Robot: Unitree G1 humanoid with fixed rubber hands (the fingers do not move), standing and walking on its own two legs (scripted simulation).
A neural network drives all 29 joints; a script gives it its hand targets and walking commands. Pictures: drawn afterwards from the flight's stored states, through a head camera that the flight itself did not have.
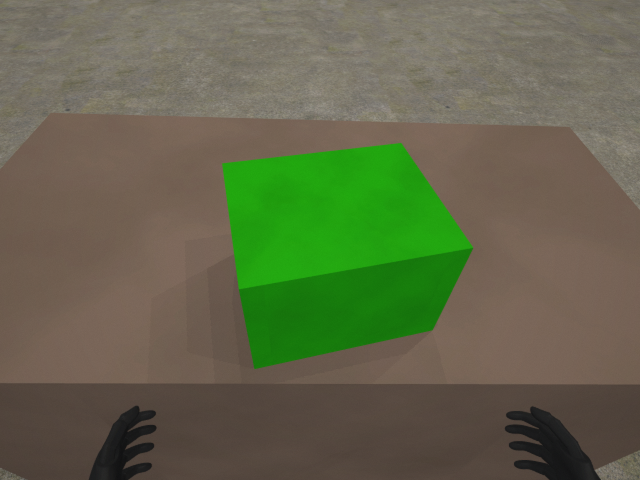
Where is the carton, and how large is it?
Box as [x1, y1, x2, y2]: [222, 143, 472, 368]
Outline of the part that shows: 401,143 222,163 238,286 254,368 431,330 433,328 472,249 472,246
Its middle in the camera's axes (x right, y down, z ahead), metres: +0.02 +0.02 +0.60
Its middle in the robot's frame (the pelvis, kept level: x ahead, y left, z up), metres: +0.45 -0.02 +0.02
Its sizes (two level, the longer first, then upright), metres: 0.289 0.235 0.202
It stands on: a pedestal, 0.70 m high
